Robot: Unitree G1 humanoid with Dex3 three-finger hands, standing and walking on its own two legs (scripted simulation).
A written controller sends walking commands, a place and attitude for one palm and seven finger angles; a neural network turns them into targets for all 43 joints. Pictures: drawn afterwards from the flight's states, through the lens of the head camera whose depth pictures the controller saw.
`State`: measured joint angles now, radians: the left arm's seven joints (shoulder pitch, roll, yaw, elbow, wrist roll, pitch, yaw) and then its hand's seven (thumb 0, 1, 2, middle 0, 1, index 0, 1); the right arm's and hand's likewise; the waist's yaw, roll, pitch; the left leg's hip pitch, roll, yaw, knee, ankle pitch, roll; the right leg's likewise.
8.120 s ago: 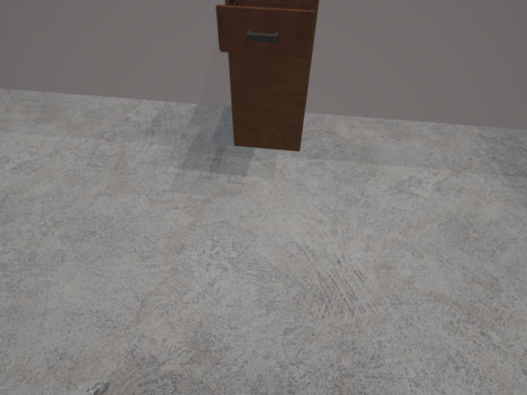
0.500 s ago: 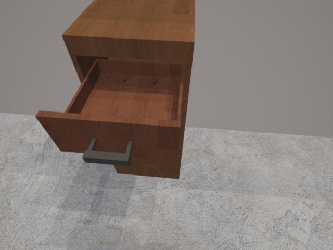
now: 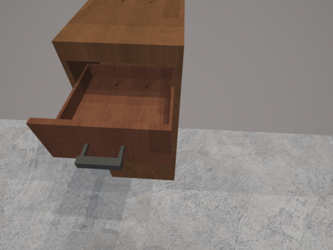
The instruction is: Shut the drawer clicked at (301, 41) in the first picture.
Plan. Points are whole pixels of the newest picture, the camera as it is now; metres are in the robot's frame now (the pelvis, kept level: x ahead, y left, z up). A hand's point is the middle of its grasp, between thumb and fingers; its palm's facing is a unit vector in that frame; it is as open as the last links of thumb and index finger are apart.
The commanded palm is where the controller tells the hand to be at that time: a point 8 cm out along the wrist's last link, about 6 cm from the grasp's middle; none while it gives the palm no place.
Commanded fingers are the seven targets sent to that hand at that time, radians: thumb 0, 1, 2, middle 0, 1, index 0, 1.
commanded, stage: look again from close up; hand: left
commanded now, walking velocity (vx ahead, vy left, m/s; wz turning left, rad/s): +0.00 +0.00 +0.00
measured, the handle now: (101, 155) +0.34 +0.19 +0.01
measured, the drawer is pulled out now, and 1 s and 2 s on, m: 0.28 0.27 0.27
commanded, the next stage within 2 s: raise the hand and make a fist in 0.62 s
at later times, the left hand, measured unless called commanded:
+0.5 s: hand out of the picture +0.05 +0.18 -0.17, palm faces +0.02 -0.98 -0.18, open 7.3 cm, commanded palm none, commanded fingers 0.00 0.90 0.90 -0.20 -0.30 -0.20 -0.30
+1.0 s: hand (99, 212) +0.21 +0.17 -0.02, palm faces +0.15 -0.99 -0.04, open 7.0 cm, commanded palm +0.14 +0.22 -0.03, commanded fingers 0.00 0.90 0.90 -0.50 -0.62 -0.50 -0.62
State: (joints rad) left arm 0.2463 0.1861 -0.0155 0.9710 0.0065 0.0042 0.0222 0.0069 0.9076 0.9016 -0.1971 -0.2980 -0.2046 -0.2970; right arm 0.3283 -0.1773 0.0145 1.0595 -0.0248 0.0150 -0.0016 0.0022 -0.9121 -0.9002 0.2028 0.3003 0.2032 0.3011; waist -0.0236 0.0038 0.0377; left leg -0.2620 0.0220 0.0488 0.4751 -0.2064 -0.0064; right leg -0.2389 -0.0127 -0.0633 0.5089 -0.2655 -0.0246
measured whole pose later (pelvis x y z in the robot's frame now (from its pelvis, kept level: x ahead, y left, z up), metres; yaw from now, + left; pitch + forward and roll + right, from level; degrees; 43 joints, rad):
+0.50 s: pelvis +0.05 +0.01 +0.00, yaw +0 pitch +0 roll +0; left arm 0.28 0.16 -0.02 1.10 0.01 -0.01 0.03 0.01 0.91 0.90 -0.20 -0.30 -0.20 -0.30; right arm 0.21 -0.17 0.02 1.11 -0.01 -0.02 -0.03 0.00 -0.93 -0.90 0.20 0.30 0.20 0.30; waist 0.02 -0.01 0.02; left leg -0.16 0.01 0.06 0.42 -0.25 0.01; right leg -0.13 -0.03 -0.06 0.43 -0.29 0.00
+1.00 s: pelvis +0.03 +0.00 -0.02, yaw +0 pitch +6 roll +1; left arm 0.49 0.11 0.08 0.14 -0.18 -0.25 -0.07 0.01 0.93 0.90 -0.31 -0.43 -0.24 -0.40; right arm 0.20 -0.22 -0.04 0.71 0.00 -0.26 -0.01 0.01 -0.91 -0.90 0.21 0.30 0.21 0.30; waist -0.03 0.03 -0.11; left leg -0.45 0.01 0.06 0.69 -0.35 0.00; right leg -0.43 -0.03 -0.06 0.73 -0.41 -0.01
